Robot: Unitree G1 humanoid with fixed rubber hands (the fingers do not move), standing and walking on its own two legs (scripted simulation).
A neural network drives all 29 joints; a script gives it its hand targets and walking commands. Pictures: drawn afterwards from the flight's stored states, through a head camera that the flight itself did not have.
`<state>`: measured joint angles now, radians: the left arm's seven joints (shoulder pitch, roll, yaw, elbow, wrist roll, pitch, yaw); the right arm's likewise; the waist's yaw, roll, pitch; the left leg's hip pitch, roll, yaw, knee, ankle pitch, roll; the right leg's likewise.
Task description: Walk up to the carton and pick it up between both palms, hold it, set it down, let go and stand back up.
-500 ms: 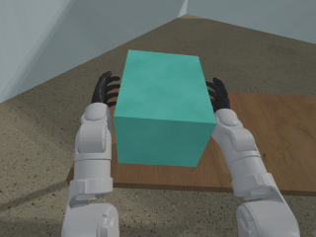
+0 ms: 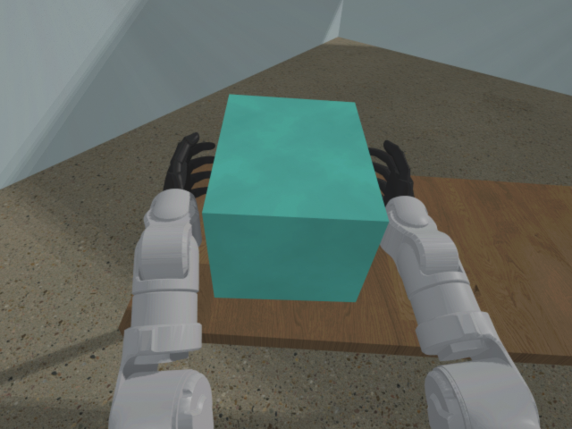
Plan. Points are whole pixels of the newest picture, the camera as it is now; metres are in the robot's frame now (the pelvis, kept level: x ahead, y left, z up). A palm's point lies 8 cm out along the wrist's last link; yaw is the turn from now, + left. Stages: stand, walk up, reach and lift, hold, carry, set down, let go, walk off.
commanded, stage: hold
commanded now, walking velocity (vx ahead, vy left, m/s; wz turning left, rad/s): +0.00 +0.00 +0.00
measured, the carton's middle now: (289, 193) +0.40 +0.00 +0.15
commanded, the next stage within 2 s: none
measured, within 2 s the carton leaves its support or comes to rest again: neither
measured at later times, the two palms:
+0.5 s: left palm (189, 192) +0.36 +0.14 +0.18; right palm (401, 204) +0.36 -0.15 +0.17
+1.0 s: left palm (188, 191) +0.36 +0.14 +0.19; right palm (402, 205) +0.36 -0.15 +0.17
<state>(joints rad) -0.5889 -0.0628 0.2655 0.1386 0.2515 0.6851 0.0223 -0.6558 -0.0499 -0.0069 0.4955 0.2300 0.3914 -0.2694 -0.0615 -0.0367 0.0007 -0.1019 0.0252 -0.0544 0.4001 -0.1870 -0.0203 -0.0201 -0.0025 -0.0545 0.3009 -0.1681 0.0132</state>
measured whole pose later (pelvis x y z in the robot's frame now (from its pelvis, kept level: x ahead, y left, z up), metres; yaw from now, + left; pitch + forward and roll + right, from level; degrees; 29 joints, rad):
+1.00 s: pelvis +0.00 +0.00 +0.00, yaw -1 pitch -6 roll -1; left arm -0.62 -0.07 0.27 0.17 0.26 0.68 0.02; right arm -0.65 -0.06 -0.02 0.50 0.22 0.38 -0.26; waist -0.06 -0.03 0.00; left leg -0.11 0.02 -0.04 0.39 -0.17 -0.02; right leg -0.04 0.00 -0.04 0.30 -0.16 0.01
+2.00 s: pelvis +0.00 +0.00 +0.00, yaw -1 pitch -6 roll -1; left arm -0.60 -0.06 0.26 0.16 0.26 0.67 0.02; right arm -0.66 -0.06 0.00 0.51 0.23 0.37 -0.26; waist -0.06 -0.04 0.00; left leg -0.11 0.03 -0.05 0.39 -0.18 -0.02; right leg -0.03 0.00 -0.05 0.29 -0.16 0.01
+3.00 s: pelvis +0.00 +0.00 +0.00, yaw +0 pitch -7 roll -1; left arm -0.56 -0.08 0.25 0.11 0.26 0.69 0.03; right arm -0.63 -0.07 0.02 0.47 0.25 0.39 -0.27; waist -0.07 -0.02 0.03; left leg -0.08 0.02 -0.05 0.40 -0.19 -0.02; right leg 0.00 0.00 -0.05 0.29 -0.17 0.02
